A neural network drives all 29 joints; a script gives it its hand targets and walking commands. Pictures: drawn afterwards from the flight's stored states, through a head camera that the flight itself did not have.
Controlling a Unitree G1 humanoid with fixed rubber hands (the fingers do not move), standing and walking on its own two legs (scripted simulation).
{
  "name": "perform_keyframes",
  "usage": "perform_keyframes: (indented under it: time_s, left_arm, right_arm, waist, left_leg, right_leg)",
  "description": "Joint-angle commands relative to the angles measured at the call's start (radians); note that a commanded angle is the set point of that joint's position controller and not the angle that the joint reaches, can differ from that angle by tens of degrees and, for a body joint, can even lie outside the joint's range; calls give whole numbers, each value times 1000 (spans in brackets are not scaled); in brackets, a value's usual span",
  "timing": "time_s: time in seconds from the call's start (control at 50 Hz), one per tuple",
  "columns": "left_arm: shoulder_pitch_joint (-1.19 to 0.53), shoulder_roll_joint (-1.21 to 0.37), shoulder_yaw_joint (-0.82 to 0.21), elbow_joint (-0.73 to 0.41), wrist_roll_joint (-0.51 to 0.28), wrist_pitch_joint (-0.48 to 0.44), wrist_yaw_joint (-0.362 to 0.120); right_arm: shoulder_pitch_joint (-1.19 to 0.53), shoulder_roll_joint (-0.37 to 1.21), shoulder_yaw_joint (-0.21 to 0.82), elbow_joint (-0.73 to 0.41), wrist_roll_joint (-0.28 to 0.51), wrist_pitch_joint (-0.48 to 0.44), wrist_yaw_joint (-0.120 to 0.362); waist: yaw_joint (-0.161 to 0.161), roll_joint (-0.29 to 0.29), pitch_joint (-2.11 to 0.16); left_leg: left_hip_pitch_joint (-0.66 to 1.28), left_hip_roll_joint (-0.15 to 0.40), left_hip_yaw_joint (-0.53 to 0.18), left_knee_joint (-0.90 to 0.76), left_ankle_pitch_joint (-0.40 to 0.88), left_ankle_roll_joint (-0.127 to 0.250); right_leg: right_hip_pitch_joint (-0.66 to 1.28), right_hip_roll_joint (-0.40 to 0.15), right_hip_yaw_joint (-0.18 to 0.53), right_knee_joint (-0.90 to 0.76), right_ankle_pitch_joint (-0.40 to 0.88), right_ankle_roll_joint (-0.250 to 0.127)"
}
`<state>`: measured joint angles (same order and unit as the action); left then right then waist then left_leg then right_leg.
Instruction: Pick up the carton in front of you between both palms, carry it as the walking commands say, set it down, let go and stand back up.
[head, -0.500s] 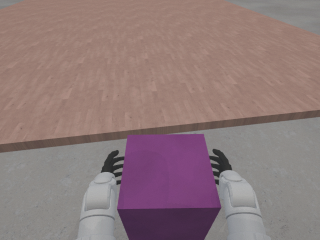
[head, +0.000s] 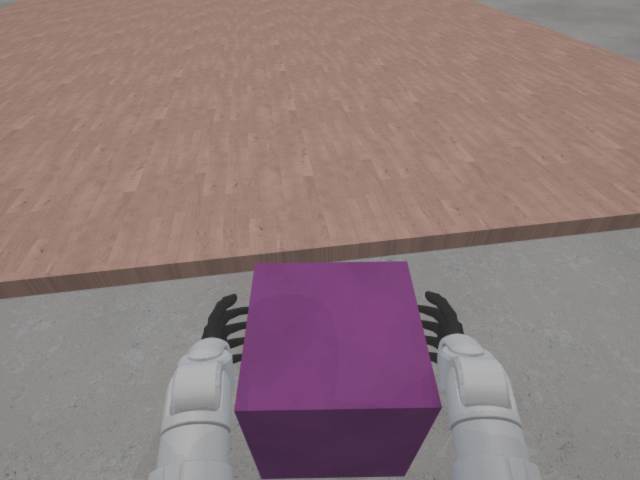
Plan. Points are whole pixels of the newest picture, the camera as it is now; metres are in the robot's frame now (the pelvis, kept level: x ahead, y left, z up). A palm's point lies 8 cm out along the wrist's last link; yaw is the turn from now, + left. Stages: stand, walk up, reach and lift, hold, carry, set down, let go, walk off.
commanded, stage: hold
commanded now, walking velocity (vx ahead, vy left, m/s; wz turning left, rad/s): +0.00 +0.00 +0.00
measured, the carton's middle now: (332, 373) +0.30 +0.00 -0.02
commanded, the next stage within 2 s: carry in 0.60 s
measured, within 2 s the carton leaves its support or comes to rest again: neither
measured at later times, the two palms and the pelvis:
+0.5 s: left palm (216, 351) +0.29 +0.15 +0.05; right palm (449, 347) +0.29 -0.15 +0.05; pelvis +0.00 +0.00 +0.00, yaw +0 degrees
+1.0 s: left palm (220, 285) +0.38 +0.16 +0.08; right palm (434, 289) +0.36 -0.14 +0.08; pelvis +0.10 +0.01 -0.01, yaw -1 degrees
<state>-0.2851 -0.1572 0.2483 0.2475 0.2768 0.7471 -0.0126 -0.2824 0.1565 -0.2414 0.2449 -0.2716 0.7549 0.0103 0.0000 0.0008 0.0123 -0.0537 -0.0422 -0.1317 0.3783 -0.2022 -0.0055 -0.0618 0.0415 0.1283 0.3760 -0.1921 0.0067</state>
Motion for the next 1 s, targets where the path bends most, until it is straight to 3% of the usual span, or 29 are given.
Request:
perform_keyframes:
  time_s: [0.0, 0.26, 0.56, 0.58, 0.62, 0.64, 0.7, 0.76, 0.78, 0.8, 0.84, 0.86, 0.88, 0.92, 0.96, 0.98]
  left_arm:
    - [-489, -904, -560, -26, -255, -21, -222]
    - [-441, -896, -572, -62, -266, -16, -217]
    - [-462, -900, -569, -49, -264, -18, -219]
    - [-477, -899, -580, -49, -270, -16, -221]
    - [-483, -898, -604, -86, -286, -12, -218]
    - [-495, -902, -625, -112, -300, -8, -214]
    - [-476, -891, -694, -206, -349, 27, -195]
    - [-452, -853, -758, -296, -387, 106, -173]
    - [-459, -840, -777, -326, -404, 138, -167]
    - [-465, -828, -794, -352, -422, 170, -162]
    - [-480, -813, -820, -391, -465, 234, -155]
    - [-494, -821, -843, -422, -498, 262, -157]
    - [-496, -827, -862, -448, -531, 285, -159]
    - [-453, -850, -873, -484, -576, 323, -157]
    - [-375, -866, -870, -517, -580, 354, -150]
    - [-344, -869, -865, -539, -572, 369, -146]
  right_arm:
    - [-497, 908, 559, -36, 257, -28, 219]
    - [-449, 895, 572, -74, 266, -23, 214]
    - [-469, 898, 570, -63, 264, -25, 215]
    - [-486, 895, 573, -64, 262, -23, 218]
    - [-498, 900, 600, -103, 288, -21, 217]
    - [-513, 904, 622, -130, 302, -16, 214]
    - [-501, 895, 696, -215, 349, 20, 199]
    - [-491, 868, 766, -302, 401, 94, 184]
    - [-497, 855, 780, -329, 419, 124, 180]
    - [-502, 840, 788, -350, 435, 156, 176]
    - [-451, 802, 789, -365, 460, 218, 163]
    - [-435, 790, 795, -389, 463, 244, 152]
    - [-428, 798, 809, -432, 476, 269, 142]
    - [-425, 813, 830, -524, 514, 313, 132]
    - [-399, 825, 849, -586, 540, 351, 132]
    - [-360, 835, 856, -599, 548, 368, 136]
  waist:
    - [0, 2, -223]
    - [-1, 2, -223]
    - [-1, 1, -212]
    - [1, -5, -204]
    - [3, -12, -196]
    - [1, -22, -188]
    - [7, -73, -267]
    - [7, -124, -300]
    - [6, -99, -275]
    - [4, -33, -245]
    - [-26, 239, -214]
    - [-32, 270, -172]
    - [-34, 207, -175]
    - [-33, 147, -255]
    - [-16, 155, -333]
    - [-11, 126, -368]
  left_leg:
    - [24, -46, 57, -62, 146, -10]
    - [37, -48, 50, -63, 198, -12]
    - [24, -47, 52, -62, 156, -10]
    - [-107, 114, 23, -1, -11, 9]
    - [-184, 91, -1, -31, -401, 25]
    - [-221, 85, 5, -16, -478, 30]
    - [-224, 69, 92, 115, -258, 20]
    - [-248, 40, 168, 120, -262, 10]
    - [-221, 55, 154, 73, -291, 15]
    - [-163, 102, 91, 0, -331, 29]
    - [37, 325, -268, -187, -382, 132]
    - [98, 382, -347, -176, -210, 193]
    - [114, 381, -317, -154, -51, 213]
    - [137, 337, -168, -101, 106, 179]
    - [57, 258, 12, -18, 115, 118]
    - [-79, 218, 100, 49, 64, 88]
  right_leg:
    - [59, 46, -56, -55, 138, 9]
    - [70, 48, -51, -57, 187, 10]
    - [57, 46, -53, -57, 143, 7]
    - [-67, -123, -23, -1, -31, -8]
    - [-153, -114, 25, -53, -444, -24]
    - [-176, -118, 33, -54, -535, -32]
    - [-145, -164, 53, -53, -398, -59]
    - [-146, -219, 104, -82, -483, -96]
    - [-198, -208, 71, -59, -493, -86]
    - [-281, -171, 0, 17, -455, -61]
    - [-560, -58, -217, 371, -280, 7]
    - [-672, -66, -234, 358, -321, 0]
    - [-673, -78, -220, 347, -350, -13]
    - [-570, -57, -253, 239, -266, -14]
    - [-327, -18, -322, 57, -106, -7]
    - [-97, -20, -325, -18, -23, -8]
